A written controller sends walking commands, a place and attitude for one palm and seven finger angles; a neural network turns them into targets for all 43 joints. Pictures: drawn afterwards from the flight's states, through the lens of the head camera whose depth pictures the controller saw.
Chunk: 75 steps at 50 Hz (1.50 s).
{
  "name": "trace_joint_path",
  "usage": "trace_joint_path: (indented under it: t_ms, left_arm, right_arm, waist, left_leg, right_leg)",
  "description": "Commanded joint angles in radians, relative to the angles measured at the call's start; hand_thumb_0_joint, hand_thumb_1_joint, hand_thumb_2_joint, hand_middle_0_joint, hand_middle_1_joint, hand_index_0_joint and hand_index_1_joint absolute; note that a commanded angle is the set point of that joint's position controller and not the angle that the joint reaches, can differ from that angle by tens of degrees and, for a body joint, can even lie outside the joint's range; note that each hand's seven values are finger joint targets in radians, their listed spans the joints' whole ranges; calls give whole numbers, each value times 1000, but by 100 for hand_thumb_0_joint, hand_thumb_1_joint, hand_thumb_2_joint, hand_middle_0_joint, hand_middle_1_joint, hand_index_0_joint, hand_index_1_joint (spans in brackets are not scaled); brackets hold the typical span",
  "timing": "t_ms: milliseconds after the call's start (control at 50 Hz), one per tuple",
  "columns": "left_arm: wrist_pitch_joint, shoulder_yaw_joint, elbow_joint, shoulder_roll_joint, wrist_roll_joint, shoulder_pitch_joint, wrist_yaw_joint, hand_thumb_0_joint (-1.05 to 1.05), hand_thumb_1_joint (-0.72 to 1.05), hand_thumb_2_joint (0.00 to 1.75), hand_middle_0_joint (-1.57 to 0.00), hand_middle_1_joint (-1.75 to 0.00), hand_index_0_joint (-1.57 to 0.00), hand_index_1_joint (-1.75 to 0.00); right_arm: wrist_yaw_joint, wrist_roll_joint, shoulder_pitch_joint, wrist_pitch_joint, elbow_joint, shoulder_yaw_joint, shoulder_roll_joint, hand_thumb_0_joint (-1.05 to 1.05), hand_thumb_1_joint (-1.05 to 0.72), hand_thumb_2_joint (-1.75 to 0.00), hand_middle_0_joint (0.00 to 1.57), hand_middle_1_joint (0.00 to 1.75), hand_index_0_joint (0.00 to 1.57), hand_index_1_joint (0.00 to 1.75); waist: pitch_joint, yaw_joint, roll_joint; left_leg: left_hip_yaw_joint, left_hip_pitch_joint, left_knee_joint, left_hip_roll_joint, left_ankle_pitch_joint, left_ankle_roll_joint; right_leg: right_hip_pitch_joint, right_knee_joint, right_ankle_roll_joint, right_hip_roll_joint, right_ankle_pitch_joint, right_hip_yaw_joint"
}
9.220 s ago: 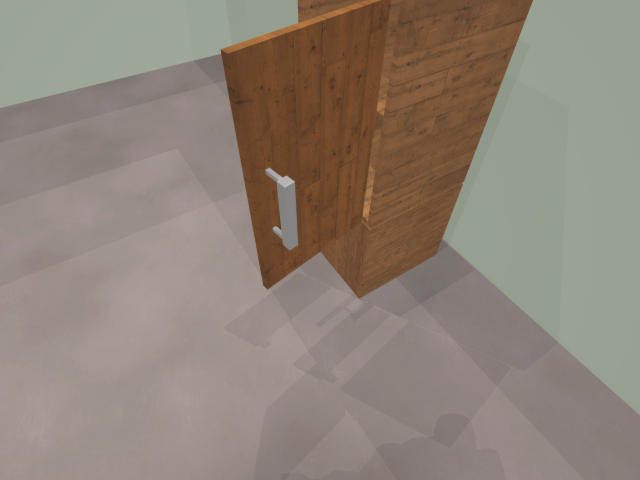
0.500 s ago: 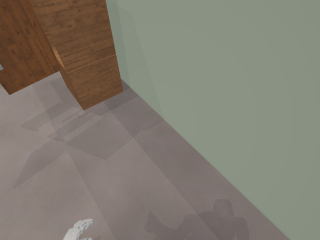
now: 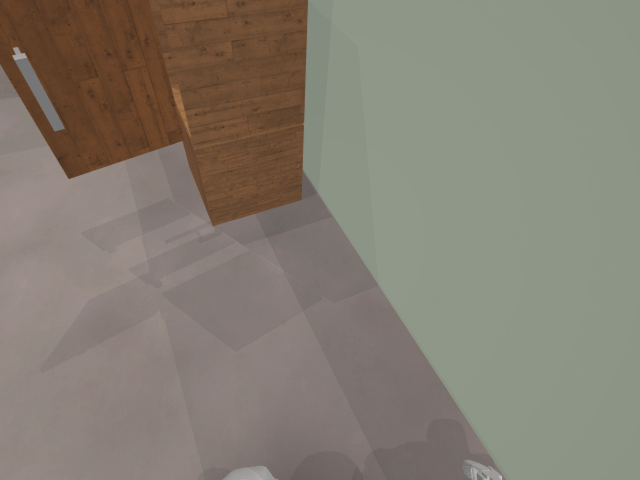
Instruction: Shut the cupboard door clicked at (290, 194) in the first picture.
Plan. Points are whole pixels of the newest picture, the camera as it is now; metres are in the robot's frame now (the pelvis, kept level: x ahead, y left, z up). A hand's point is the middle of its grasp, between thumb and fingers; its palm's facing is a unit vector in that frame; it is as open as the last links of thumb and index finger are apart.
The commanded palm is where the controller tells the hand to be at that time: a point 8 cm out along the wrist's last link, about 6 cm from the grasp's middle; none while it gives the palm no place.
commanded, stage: walk to a spot facing it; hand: left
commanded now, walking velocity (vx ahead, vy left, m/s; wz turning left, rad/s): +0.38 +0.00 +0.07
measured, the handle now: (38, 90) +0.85 +0.75 -0.05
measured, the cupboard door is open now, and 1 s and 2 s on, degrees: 100 100 100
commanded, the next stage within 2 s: turn to face it in 0.58 s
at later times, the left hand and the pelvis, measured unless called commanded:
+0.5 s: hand (259, 357) +0.31 +0.12 -0.14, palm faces +0.07 -0.98 -0.20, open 7.4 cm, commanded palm none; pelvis +0.23 -0.06 +0.01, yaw +5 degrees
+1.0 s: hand (213, 316) +0.39 +0.23 -0.17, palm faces +0.36 -0.91 -0.19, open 7.4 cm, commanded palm none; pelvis +0.39 +0.02 +0.01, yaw +18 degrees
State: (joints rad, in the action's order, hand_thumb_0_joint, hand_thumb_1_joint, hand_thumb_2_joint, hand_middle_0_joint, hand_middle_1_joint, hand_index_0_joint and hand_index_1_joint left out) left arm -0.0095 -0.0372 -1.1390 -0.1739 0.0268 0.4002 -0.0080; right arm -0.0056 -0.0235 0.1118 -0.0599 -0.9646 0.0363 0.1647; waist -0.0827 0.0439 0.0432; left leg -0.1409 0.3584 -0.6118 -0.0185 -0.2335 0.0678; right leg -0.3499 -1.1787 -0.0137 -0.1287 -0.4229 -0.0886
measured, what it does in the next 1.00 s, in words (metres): walks ahead, turning left: right foot, then left foot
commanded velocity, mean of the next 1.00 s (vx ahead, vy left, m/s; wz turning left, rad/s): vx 0.20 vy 0.00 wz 0.39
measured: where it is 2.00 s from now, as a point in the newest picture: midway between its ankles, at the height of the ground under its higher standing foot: (324, 382)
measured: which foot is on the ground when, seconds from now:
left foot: down 0.00-0.34, up 0.36-0.78, down 0.80-1.00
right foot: up 0.00-0.32, down 0.34-0.78, up 0.80-1.00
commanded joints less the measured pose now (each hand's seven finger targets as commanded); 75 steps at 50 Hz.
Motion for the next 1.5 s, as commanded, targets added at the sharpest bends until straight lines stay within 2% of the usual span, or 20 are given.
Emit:
trace_joint_path:
  t_ms: [0,240,280,300,320,340,400,480,660,720,740,760,780,820,900,1160,1320,1340,1380,1480]
  left_arm:
    - [-20,-22,119,-37,6,-38,-16,0,90,90,-20,-30,-20,-30]
    - [-26,-31,238,-80,1,-290,-36,0,90,90,-20,-30,-20,-30]
    - [-36,-41,211,-111,3,-195,-33,0,90,90,-20,-30,-20,-30]
    - [-51,-56,167,-171,7,-47,-29,0,90,90,-20,-30,-20,-30]
    - [-61,-83,115,-277,9,114,-18,0,90,90,-20,-30,-20,-30]
    - [-60,-77,117,-286,-8,141,-6,0,90,90,-20,-30,-20,-30]
    - [-66,-37,163,-137,-9,-59,11,0,90,90,-20,-30,-20,-30]
    - [-90,-23,137,-101,-6,-71,12,0,90,90,-20,-30,-20,-30]
    - [-75,-26,94,-152,-4,-18,21,0,90,90,-20,-30,-20,-30]
    - [-60,-41,125,-210,-14,-68,18,0,90,90,-20,-30,-20,-30]
    - [-52,-41,152,-191,-19,-63,12,0,90,90,-20,-30,-20,-30]
    - [-44,-31,201,-128,-33,-69,6,0,90,90,-20,-30,-20,-30]
    - [-33,-31,243,-149,-25,-123,17,0,90,90,-20,-30,-20,-30]
    - [-18,-32,234,-113,-19,-150,24,0,90,90,-20,-30,-20,-30]
    - [17,-51,201,-116,-3,-63,10,0,90,90,-20,-30,-20,-30]
    - [29,-35,332,-136,-7,-298,22,0,90,90,-20,-30,-20,-30]
    - [18,-31,325,-140,-22,-223,35,0,90,90,-20,-30,-20,-30]
    - [7,-38,312,-162,-22,-180,39,0,90,90,-20,-30,-20,-30]
    - [-8,-52,298,-273,-2,-145,44,0,90,90,-20,-30,-20,-30]
    - [-12,-32,292,-175,-15,-193,46,0,90,90,-20,-30,-20,-30]
  right_arm:
    - [21,-1,149,-6,-13,34,148,0,-90,-90,20,30,20,30]
    - [13,-9,242,-9,-47,42,170,0,-90,-90,20,30,20,30]
    - [13,-8,243,-4,-57,37,157,0,-90,-90,20,30,20,30]
    - [10,1,238,-6,-53,31,134,0,-90,-90,20,30,20,30]
    - [1,13,259,-12,-31,20,78,0,-90,-90,20,30,20,30]
    - [3,11,221,-10,-11,22,118,0,-90,-90,20,30,20,30]
    - [0,0,131,9,-18,30,93,0,-90,-90,20,30,20,30]
    - [-18,-2,166,37,-44,21,31,0,-90,-90,20,30,20,30]
    - [-44,1,-44,45,51,12,47,0,-90,-90,20,30,20,30]
    - [-28,-8,143,45,20,26,123,0,-90,-90,20,30,20,30]
    - [-17,-18,268,42,1,47,213,0,-90,-90,20,30,20,30]
    - [-4,-15,345,38,-2,71,341,0,-90,-90,20,30,20,30]
    - [6,9,334,44,0,72,372,0,-90,-90,20,30,20,30]
    - [22,7,148,38,65,59,308,0,-90,-90,20,30,20,30]
    - [21,2,40,32,101,34,223,0,-90,-90,20,30,20,30]
    - [22,-1,166,53,78,56,216,0,-90,-90,20,30,20,30]
    - [25,5,137,71,75,63,211,0,-90,-90,20,30,20,30]
    - [22,13,128,69,80,59,194,0,-90,-90,20,30,20,30]
    - [10,20,132,67,105,50,127,0,-90,-90,20,30,20,30]
    - [3,10,83,107,54,48,134,0,-90,-90,20,30,20,30]
  waist:
    - [28,-39,-176]
    - [1,-60,-135]
    - [29,-12,-88]
    - [106,53,24]
    - [217,97,295]
    - [237,99,244]
    - [54,2,84]
    - [46,-47,77]
    - [11,-29,82]
    - [110,-139,61]
    - [218,-191,-75]
    - [296,-194,-324]
    - [304,-180,-169]
    - [176,-108,-193]
    - [152,-26,-158]
    - [159,-77,-159]
    - [186,-35,-172]
    - [203,-17,-123]
    - [183,-13,187]
    - [82,-49,129]
  left_leg:
    - [292,-64,450,-263,-183,89]
    - [184,-169,388,-232,-13,95]
    - [156,-117,226,-185,23,55]
    - [93,2,-21,-102,45,15]
    - [1,239,-354,31,-221,-35]
    - [117,314,-564,8,-355,-32]
    - [181,315,-611,-104,-103,-51]
    - [109,242,-416,-96,-17,-82]
    - [6,185,-102,-41,7,-49]
    - [-45,-154,25,45,71,-14]
    - [141,-388,63,-86,239,45]
    - [595,-516,155,-397,572,198]
    - [661,-435,215,-447,515,236]
    - [579,-186,303,-364,174,179]
    - [354,-57,316,-214,190,87]
    - [469,-237,252,-194,405,118]
    - [499,-117,154,-142,483,73]
    - [470,-35,100,-107,381,29]
    - [182,201,-218,94,-334,-104]
    - [167,217,-540,11,-217,-131]
  right_leg:
    - [-195,35,-8,-41,124,48]
    - [-38,549,-15,32,247,-21]
    - [162,655,2,59,246,-23]
    - [405,710,35,0,208,76]
    - [645,834,130,-272,209,416]
    - [619,922,193,-358,202,553]
    - [305,952,149,-274,312,257]
    - [249,977,122,-204,519,22]
    - [363,862,95,-222,808,-111]
    - [261,523,45,-196,952,-191]
    - [84,249,-5,-125,653,-200]
    - [-186,-105,-63,42,-188,-138]
    - [-210,-198,-42,43,-204,38]
    - [-270,-218,-50,4,-75,96]
    - [-171,-65,-64,3,80,92]
    - [-218,217,-84,66,53,112]
    - [157,660,-37,130,143,91]
    - [300,794,-23,85,257,134]
    - [399,845,159,-329,616,432]
    - [290,801,157,-173,893,168]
